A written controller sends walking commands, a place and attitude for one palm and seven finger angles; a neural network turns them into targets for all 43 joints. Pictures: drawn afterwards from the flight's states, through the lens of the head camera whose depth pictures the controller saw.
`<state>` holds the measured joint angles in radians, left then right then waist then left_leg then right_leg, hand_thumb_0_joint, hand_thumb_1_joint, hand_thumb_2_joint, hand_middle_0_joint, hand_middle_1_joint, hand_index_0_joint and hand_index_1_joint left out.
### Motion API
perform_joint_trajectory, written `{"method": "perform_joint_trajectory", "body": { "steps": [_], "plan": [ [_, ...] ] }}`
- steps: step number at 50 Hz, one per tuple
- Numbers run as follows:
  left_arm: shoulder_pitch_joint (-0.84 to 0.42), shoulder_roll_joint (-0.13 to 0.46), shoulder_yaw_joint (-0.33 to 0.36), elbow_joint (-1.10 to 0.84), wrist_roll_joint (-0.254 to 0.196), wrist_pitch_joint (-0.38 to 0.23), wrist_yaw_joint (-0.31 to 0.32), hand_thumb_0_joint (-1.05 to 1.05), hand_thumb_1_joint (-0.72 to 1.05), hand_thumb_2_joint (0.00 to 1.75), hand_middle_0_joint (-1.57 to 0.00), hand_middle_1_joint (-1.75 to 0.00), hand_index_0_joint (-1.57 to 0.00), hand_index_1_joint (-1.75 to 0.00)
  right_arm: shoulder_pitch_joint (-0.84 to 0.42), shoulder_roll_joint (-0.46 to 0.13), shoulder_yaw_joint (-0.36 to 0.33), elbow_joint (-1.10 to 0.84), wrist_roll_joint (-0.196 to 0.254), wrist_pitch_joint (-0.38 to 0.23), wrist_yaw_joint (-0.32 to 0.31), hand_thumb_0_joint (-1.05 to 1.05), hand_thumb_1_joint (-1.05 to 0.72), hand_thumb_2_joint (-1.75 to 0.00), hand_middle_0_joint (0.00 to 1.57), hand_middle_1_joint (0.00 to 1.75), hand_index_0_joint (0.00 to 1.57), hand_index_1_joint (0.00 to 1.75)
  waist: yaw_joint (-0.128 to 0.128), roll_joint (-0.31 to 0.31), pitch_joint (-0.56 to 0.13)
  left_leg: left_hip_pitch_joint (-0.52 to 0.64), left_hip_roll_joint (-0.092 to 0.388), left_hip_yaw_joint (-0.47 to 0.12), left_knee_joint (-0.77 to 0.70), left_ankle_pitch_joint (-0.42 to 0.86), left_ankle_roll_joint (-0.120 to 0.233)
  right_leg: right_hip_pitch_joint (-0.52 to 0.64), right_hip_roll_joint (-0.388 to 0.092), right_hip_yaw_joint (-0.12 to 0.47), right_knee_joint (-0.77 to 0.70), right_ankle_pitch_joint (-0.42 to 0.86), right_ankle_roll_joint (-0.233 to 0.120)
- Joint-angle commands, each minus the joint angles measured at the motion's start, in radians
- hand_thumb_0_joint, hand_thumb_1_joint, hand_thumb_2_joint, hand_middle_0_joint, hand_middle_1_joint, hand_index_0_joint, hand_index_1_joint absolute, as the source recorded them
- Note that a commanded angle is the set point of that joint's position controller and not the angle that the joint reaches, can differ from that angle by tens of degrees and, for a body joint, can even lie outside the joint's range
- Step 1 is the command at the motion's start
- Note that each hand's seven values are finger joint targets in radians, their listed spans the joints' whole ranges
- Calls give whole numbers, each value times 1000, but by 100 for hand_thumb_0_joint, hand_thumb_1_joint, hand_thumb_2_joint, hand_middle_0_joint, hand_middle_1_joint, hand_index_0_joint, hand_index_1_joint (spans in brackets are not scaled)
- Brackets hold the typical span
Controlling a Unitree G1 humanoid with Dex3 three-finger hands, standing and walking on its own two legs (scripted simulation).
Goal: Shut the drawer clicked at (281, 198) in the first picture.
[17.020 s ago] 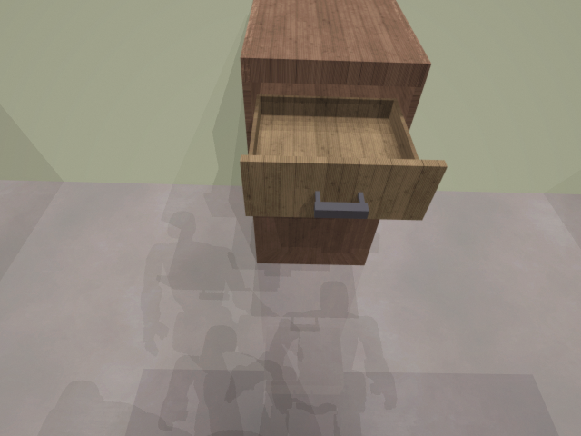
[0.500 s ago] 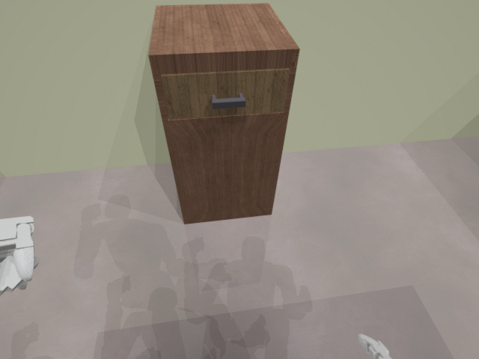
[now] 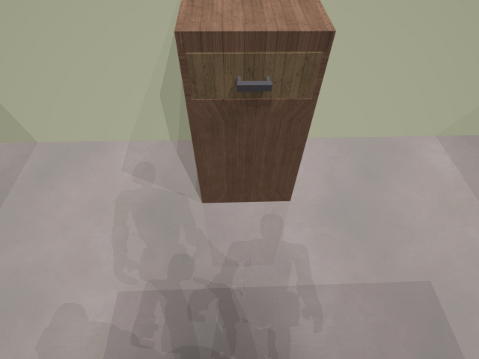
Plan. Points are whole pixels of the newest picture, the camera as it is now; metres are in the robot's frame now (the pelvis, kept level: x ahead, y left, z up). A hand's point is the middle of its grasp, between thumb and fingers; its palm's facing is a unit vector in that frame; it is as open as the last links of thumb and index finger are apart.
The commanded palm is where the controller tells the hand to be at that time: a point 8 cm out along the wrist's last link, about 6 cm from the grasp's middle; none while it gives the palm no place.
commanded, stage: let the arm hang, fingers relaxed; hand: left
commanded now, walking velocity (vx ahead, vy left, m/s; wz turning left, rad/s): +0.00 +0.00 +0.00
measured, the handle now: (253, 82) +0.88 +0.01 -0.05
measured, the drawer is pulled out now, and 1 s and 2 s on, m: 0.00 0.00 0.00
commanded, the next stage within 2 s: look to check the result in 0.58 s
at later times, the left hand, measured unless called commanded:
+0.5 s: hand out of the picture +0.04 +0.19 -0.16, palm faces -0.01 -0.97 -0.23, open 7.3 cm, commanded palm none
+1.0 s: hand out of the picture +0.05 +0.19 -0.16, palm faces -0.01 -0.97 -0.25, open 7.4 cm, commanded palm none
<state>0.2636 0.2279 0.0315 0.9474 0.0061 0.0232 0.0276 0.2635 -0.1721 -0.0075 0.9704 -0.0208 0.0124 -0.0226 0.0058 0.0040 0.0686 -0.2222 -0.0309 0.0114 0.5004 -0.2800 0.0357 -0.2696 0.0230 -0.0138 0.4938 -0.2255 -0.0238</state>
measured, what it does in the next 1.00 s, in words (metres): stands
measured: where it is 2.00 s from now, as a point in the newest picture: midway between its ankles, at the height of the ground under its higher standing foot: outside the picture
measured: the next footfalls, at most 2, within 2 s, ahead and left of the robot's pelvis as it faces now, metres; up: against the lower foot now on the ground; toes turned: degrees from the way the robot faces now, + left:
none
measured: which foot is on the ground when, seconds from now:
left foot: down 0.00-1.00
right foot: down 0.00-1.00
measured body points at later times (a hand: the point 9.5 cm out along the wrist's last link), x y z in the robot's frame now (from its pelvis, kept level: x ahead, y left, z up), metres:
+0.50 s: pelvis +0.00 +0.00 +0.01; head +0.01 -0.01 +0.46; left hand +0.04 +0.24 -0.14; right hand -0.01 -0.23 -0.16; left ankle -0.01 +0.10 -0.74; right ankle +0.02 -0.10 -0.74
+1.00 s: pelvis +0.01 +0.00 +0.01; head +0.02 -0.02 +0.46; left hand +0.05 +0.24 -0.14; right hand +0.01 -0.24 -0.16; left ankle -0.01 +0.10 -0.74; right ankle +0.02 -0.10 -0.74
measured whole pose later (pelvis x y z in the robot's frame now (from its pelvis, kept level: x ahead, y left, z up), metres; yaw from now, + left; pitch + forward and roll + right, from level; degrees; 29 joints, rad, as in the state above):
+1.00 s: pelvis +0.01 +0.00 +0.01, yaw -1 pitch -1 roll +0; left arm 0.19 0.19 0.01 1.15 0.00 -0.01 0.03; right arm 0.23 -0.20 -0.01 1.14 -0.02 -0.01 -0.03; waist -0.01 0.03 0.04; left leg -0.11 -0.02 0.03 0.36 -0.23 0.03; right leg -0.17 0.03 0.01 0.38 -0.18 -0.03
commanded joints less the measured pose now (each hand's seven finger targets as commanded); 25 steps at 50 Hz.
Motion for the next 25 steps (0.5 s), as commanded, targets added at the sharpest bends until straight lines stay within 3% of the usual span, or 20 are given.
{"method": "perform_joint_trajectory", "body": {
  "steps": [1,4,8,19,25],
  "plan": [
    [-17,96,8,-7,0,-34,-3,0,90,90,-32,-43,-32,-43,21,-125,-29,-14,8,-29,-15,0,-90,-90,20,30,20,30,-6,17,-110,55,142,-103,-139,242,24,115,-100,98,-102,170,-18],
    [-25,106,5,36,3,-35,-2,0,90,90,-20,-30,-20,-30,20,-128,-32,18,9,-22,-9,0,-90,-90,20,30,20,30,-9,-36,-52,33,127,-102,-168,98,23,91,-103,121,-160,76,-23],
    [-38,98,2,76,3,-32,-2,0,90,90,-20,-30,-20,-30,21,-128,-27,60,3,-17,-7,0,-90,-90,20,30,20,30,-16,-2,14,17,125,-107,-208,-2,21,45,-100,131,-194,-30,-26],
    [-33,89,5,138,2,-45,3,0,90,90,-20,-30,-20,-30,35,-124,-23,119,7,-34,-14,0,-90,-90,20,30,20,30,-10,5,-34,64,132,-91,-198,148,17,90,-109,125,-171,111,-27],
    [-40,81,3,155,1,-41,4,0,90,90,-20,-30,-20,-30,43,-116,-21,138,6,-32,-17,0,-90,-90,20,30,20,30,-11,1,2,51,135,-94,-212,119,16,79,-106,124,-179,76,-27]
  ]
}}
